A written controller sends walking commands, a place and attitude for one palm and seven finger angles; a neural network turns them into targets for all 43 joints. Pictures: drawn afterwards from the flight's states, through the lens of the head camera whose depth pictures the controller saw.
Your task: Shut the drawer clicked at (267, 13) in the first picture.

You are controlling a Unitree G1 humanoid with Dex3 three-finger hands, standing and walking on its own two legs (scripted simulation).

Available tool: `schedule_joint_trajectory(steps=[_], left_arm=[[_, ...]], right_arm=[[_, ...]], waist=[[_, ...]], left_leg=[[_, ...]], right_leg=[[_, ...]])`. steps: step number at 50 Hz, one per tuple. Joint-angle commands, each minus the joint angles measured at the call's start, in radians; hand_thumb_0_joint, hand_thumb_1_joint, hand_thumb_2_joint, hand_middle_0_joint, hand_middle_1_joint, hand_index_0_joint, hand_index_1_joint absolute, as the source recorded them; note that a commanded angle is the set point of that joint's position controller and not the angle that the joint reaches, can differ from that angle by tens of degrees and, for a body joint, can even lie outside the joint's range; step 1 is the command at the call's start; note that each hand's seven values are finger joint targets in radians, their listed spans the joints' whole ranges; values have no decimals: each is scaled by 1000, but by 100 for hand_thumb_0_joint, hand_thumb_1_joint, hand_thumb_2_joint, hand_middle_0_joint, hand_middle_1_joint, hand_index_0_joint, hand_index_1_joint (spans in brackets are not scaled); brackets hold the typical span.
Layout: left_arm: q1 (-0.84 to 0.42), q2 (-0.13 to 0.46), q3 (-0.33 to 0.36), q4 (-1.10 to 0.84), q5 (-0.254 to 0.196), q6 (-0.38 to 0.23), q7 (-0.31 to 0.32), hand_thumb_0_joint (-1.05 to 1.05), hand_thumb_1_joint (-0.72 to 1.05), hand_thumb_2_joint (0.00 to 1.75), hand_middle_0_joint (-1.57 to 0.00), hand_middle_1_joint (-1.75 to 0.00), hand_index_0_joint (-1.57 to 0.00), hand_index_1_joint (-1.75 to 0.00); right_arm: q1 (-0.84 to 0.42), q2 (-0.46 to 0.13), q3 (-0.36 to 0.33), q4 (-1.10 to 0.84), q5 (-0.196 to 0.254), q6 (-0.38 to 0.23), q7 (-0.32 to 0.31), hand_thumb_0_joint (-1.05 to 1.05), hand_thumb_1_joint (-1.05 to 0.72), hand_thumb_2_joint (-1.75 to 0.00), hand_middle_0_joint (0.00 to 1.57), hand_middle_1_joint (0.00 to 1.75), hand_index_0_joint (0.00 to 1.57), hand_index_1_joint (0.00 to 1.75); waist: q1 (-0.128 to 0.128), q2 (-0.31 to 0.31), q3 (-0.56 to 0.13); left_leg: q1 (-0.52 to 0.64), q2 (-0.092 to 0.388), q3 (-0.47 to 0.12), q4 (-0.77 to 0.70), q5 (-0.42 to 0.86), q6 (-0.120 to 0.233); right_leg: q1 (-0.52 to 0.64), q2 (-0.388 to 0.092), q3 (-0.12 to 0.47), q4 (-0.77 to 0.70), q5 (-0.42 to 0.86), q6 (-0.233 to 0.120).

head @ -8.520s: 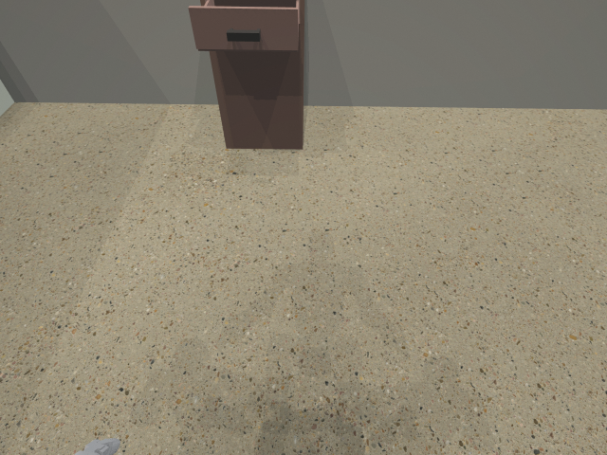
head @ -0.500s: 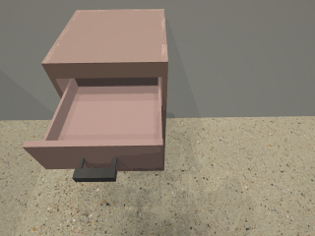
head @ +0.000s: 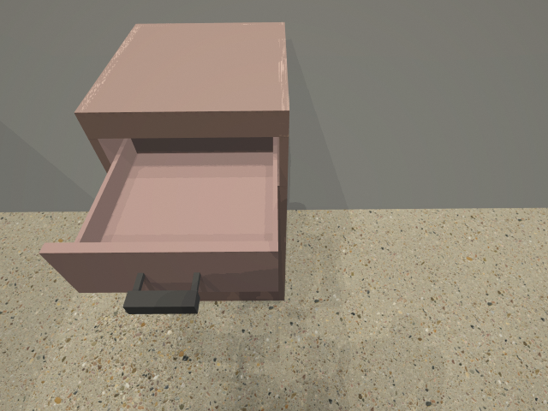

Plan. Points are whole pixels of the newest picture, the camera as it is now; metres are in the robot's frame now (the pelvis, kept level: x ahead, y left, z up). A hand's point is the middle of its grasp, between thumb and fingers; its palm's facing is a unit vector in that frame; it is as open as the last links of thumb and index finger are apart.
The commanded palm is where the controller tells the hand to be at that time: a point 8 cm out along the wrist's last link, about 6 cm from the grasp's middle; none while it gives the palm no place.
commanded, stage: look again from close up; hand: left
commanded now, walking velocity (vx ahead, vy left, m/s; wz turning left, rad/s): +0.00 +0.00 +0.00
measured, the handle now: (165, 289) +0.31 +0.20 -0.04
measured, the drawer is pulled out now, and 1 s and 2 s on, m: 0.29 0.29 0.29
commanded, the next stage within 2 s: raise the hand and make a fist in 0.42 s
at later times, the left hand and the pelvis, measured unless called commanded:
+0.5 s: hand out of the picture +0.05 +0.22 -0.18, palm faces +0.02 -0.98 -0.20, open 7.4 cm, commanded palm none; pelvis +0.02 +0.04 +0.00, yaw +0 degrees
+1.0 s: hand out of the picture +0.14 +0.18 -0.04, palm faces +0.09 -1.00 -0.02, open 5.7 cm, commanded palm +0.12 +0.24 -0.03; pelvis -0.02 +0.01 -0.09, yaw +3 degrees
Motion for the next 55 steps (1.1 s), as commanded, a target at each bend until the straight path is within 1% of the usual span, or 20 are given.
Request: schedule_joint_trajectory(steps=[1,5,8,13,25,26,27,28,29,30,31,33,34,36,37,38,40,42,49,55], left_arm=[[-9,173,35,-90,-3,-31,10,0,90,90,-20,-30,-20,-30],[29,135,25,-89,-5,-14,3,0,90,90,-20,-30,-20,-30],[46,133,20,-81,-7,-7,2,0,90,90,-20,-30,-20,-30],[17,159,20,-103,-6,4,0,0,90,90,-20,-30,-20,-30],[-1,190,21,-115,-8,14,-3,0,90,90,-20,-30,-20,-30],[34,200,19,-81,6,-2,33,0,90,90,-20,-30,-20,-30],[-704,460,232,-1657,-166,-192,34,0,90,90,-22,-32,-22,-32],[-158,344,147,-1385,-87,-144,52,0,90,90,-24,-34,-24,-34],[135,116,11,-1224,-135,-22,72,0,90,90,-26,-37,-26,-37],[88,24,-42,-1204,-147,-10,54,0,90,90,-28,-39,-28,-39],[42,55,-11,-1228,-154,-50,35,0,90,90,-30,-41,-30,-41],[230,100,101,-1106,-182,-167,-33,0,90,90,-34,-45,-34,-45],[337,102,125,-1060,-194,-237,-78,0,90,90,-36,-47,-36,-47],[391,38,96,-1025,-230,-402,-191,0,90,90,-40,-52,-40,-52],[354,16,60,-1048,-242,-484,-241,0,90,90,-42,-54,-42,-54],[331,30,57,-1071,-250,-559,-288,0,90,90,-44,-56,-44,-56],[227,131,99,-1232,-255,-672,-344,0,90,90,-48,-60,-48,-60],[215,186,129,-1360,-262,-679,-340,0,90,90,-52,-65,-52,-65],[109,220,138,-1507,-252,-525,-225,0,90,90,-66,-80,-66,-80],[223,238,176,-1447,-268,-415,-278,0,90,90,-78,-93,-78,-93]], right_arm=[[61,-60,-7,-95,-8,-33,3,0,-90,-90,20,30,20,30],[52,-91,1,-102,-4,-58,-10,0,-90,-90,20,30,20,30],[20,-111,1,-119,0,-59,-17,0,-90,-90,20,30,20,30],[-5,-134,2,-118,-1,-54,-15,0,-90,-90,20,30,20,30],[-44,-179,-1,-115,1,-60,-19,0,-90,-90,20,30,20,30],[-90,-204,-3,-176,12,-59,-18,0,-90,-90,20,30,20,30],[-67,-331,-52,-502,53,-206,-29,0,-90,-90,20,30,20,30],[-129,-236,-8,-456,30,-313,-65,0,-90,-90,20,30,20,30],[-143,-210,-23,-438,37,-345,-50,0,-90,-90,20,30,20,30],[-95,-206,-31,-417,38,-344,-36,0,-90,-90,20,30,20,30],[-127,-229,-51,-472,28,-349,-26,0,-90,-90,20,30,20,30],[-168,-249,-66,-543,13,-338,-14,0,-90,-90,20,30,20,30],[-184,-249,-67,-575,16,-333,-4,0,-90,-90,20,30,20,30],[-233,-240,-74,-627,15,-320,10,0,-90,-90,20,30,20,30],[-251,-244,-78,-657,15,-328,19,0,-90,-90,20,30,20,30],[-255,-242,-82,-685,19,-338,27,0,-90,-90,20,30,20,30],[-256,-239,-81,-739,26,-357,44,0,-90,-90,20,30,20,30],[-242,-232,-80,-783,30,-366,35,0,-90,-90,20,30,20,30],[-181,-232,-49,-813,49,-313,-30,0,-90,-90,20,30,20,30],[-176,-210,-36,-814,58,-289,-41,0,-90,-90,20,30,20,30]], waist=[[-32,-101,-18],[14,56,23],[24,-44,19],[21,-54,55],[27,-26,6],[32,-35,62],[-60,140,-451],[26,266,-450],[-7,227,-323],[-25,105,-169],[-25,36,-38],[19,-125,-50],[38,-101,-97],[51,-282,-131],[46,-297,-147],[43,-264,-165],[53,-42,-274],[53,46,-352],[-18,-27,-256],[15,-47,-327]], left_leg=[[40,-17,-34,64,-3,18],[-9,47,-131,-75,175,60],[-4,42,-124,-77,192,65],[16,36,-123,-104,186,65],[121,48,-125,-128,376,70],[60,68,-108,35,612,36],[361,-10,-155,-66,710,-8],[531,67,-195,-127,839,-15],[371,29,-169,-155,783,-58],[248,20,-144,-123,675,-45],[107,11,-146,-71,500,-30],[-93,-35,-125,54,198,-17],[-147,-55,-104,104,167,-16],[-313,-62,-83,232,108,-8],[-401,-70,-74,287,31,-1],[-456,-74,-72,330,-31,3],[-479,-79,-65,394,-81,12],[-468,-74,-66,419,-114,25],[-543,-69,-92,454,-224,50],[-537,-72,-86,457,-90,48]], right_leg=[[-145,-217,202,-151,-101,-77],[-62,-109,102,5,57,-22],[-24,-113,98,0,101,-14],[-32,-116,95,-11,96,-4],[7,-128,72,-19,159,15],[-55,-160,111,-23,381,26],[-42,-65,-8,74,439,-5],[-145,-35,-16,214,101,-2],[-220,-33,-30,293,-75,14],[-265,-45,-22,263,-98,24],[-299,-44,-42,212,-111,20],[-313,-23,-76,147,-28,6],[-310,-23,-71,179,1,-2],[-405,-18,-69,323,14,1],[-456,-24,-46,369,-40,3],[-495,-29,-20,401,-102,2],[-525,-38,44,446,-188,-11],[-537,-40,88,441,-265,-14],[-573,-38,125,363,-411,4],[-402,-63,160,336,-202,30]])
